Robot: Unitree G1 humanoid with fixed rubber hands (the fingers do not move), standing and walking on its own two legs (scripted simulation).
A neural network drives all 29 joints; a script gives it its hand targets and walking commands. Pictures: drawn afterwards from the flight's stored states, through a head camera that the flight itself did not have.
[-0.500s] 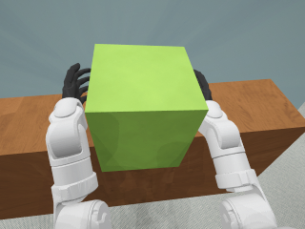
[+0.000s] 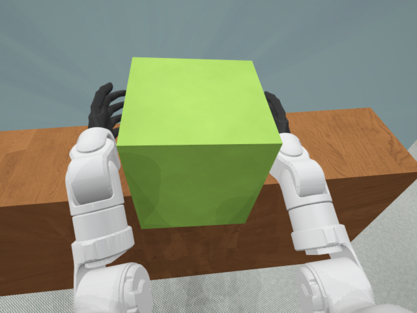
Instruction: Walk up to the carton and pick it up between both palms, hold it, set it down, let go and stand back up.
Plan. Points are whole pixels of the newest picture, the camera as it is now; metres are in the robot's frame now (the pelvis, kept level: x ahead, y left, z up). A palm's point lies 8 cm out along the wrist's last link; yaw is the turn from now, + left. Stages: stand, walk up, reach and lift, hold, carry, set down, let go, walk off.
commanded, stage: hold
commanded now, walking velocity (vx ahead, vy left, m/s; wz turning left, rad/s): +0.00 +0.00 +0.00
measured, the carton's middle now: (194, 148) +0.37 +0.01 +0.13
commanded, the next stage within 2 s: none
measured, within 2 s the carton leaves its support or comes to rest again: neither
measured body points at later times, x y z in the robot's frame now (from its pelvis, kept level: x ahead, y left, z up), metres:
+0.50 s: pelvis +0.01 +0.00 +0.00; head +0.00 -0.01 +0.45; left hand +0.37 +0.15 +0.19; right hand +0.38 -0.15 +0.15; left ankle +0.01 +0.12 -0.76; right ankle +0.01 -0.12 -0.76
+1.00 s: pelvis +0.00 +0.00 +0.00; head +0.00 -0.01 +0.45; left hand +0.37 +0.16 +0.19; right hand +0.38 -0.15 +0.15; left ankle +0.01 +0.12 -0.76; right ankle +0.01 -0.12 -0.76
